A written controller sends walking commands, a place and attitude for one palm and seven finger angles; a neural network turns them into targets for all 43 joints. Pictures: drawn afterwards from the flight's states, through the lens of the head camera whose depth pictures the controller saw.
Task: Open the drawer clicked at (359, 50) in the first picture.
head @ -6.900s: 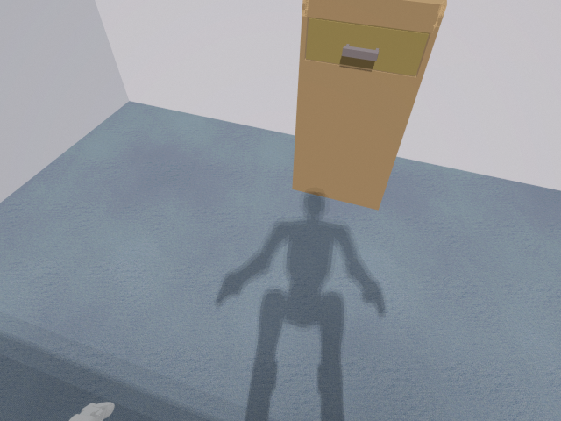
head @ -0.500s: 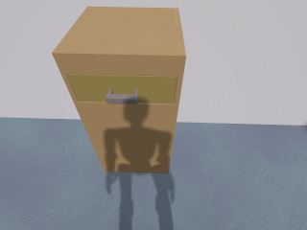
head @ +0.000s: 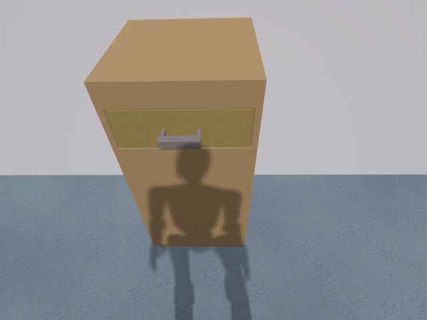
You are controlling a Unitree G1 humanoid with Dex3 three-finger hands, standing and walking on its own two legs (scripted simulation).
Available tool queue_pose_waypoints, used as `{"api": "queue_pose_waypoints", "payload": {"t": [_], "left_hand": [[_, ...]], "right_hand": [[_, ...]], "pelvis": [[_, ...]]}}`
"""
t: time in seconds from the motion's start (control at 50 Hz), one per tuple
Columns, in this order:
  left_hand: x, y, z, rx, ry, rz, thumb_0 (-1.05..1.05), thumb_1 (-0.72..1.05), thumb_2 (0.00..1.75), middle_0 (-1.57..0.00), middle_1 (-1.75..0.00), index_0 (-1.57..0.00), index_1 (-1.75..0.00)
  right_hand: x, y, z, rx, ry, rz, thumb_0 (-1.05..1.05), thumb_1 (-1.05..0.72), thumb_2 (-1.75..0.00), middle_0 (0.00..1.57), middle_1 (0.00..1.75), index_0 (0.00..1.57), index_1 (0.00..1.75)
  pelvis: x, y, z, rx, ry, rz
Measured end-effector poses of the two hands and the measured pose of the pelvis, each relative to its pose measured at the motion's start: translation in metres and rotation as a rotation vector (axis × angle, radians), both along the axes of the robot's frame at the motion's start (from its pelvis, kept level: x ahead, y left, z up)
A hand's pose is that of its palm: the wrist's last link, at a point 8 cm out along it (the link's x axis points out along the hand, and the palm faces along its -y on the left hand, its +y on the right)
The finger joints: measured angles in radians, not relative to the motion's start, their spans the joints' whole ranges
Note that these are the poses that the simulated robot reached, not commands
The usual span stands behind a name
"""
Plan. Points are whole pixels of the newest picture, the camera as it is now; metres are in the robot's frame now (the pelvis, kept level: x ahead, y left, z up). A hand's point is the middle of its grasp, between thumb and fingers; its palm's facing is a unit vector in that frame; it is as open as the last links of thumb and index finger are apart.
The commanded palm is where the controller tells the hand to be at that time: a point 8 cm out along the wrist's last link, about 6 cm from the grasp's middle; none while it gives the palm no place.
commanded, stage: look again from close up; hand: left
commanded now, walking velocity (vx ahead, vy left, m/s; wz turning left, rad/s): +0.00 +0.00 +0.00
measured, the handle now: (180, 136) +0.59 +0.13 +0.00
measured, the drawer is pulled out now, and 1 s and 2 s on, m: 0.00 0.00 0.00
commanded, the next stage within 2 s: shuffle to correct the standing spot in 0.14 s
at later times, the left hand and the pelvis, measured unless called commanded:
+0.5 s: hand out of the picture +0.01 +0.13 -0.18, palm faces +0.01 -0.98 -0.18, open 7.3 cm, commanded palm none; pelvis +0.03 -0.03 -0.01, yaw -1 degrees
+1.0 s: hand out of the picture +0.06 +0.11 -0.18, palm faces +0.06 -0.98 -0.18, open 7.3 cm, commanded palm none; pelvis +0.06 -0.05 +0.00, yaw -1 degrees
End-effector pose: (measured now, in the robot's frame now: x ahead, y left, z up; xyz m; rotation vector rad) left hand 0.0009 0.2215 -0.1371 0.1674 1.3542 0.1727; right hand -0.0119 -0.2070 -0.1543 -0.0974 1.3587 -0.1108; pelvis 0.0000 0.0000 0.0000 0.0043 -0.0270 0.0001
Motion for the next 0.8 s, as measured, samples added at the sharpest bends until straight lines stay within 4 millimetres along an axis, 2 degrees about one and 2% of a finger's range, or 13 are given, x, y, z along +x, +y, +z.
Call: {"api": "queue_pose_waypoints", "payload": {"t": [0.16,0.36,0.46,0.56,0.64,0.72,0.8], "left_hand": [[-0.002,-0.004,-0.001,-0.009,0.026,0.001,0.01,0.92,0.9,-0.19,-0.3,-0.2,-0.3],[-0.007,-0.019,-0.005,-0.028,0.068,0.008,0.01,0.92,0.9,-0.19,-0.3,-0.2,-0.3],[-0.003,-0.032,-0.01,-0.039,0.093,0.001,0.0,0.91,0.9,-0.19,-0.3,-0.2,-0.3],[0.011,-0.049,-0.012,-0.039,0.084,0.014,0.0,0.91,0.9,-0.19,-0.3,-0.2,-0.3],[0.013,-0.063,-0.012,-0.042,0.062,0.062,0.0,0.91,0.9,-0.19,-0.3,-0.2,-0.3],[0.005,-0.076,-0.007,-0.064,0.108,0.071,0.0,0.91,0.9,-0.19,-0.3,-0.2,-0.3],[0.005,-0.08,-0.011,-0.087,0.146,0.064,0.0,0.91,0.9,-0.2,-0.3,-0.21,-0.3]], "right_hand": [[-0.007,-0.002,0.002,-0.006,0.037,-0.004,0.01,-0.91,-0.9,0.2,0.3,0.2,0.3],[-0.011,-0.013,0.001,-0.014,0.077,-0.019,0.0,-0.9,-0.9,0.2,0.3,0.2,0.3],[-0.009,-0.027,-0.003,-0.019,0.091,-0.048,0.0,-0.9,-0.9,0.2,0.3,0.2,0.3],[-0.001,-0.049,-0.009,-0.028,0.118,-0.053,0.0,-0.9,-0.9,0.2,0.3,0.2,0.3],[0.026,-0.065,-0.003,-0.049,0.125,-0.01,0.01,-0.9,-0.9,0.2,0.3,0.2,0.3],[0.074,-0.071,0.006,-0.06,0.034,0.006,0.01,-0.91,-0.9,0.2,0.3,0.2,0.3],[0.118,-0.071,0.01,-0.081,-0.076,0.006,0.01,-0.93,-0.9,0.2,0.3,0.2,0.3]], "pelvis": [[0.002,-0.002,0.001,0.004,0.001,-0.005],[0.008,-0.012,-0.001,0.009,0.003,-0.009],[0.019,-0.026,-0.006,0.015,0.014,-0.017],[0.035,-0.044,-0.012,0.003,0.033,-0.006],[0.043,-0.053,-0.009,0.001,0.04,0.012],[0.05,-0.054,-0.001,0.002,0.041,-0.001],[0.058,-0.051,-0.003,-0.007,0.032,-0.017]]}}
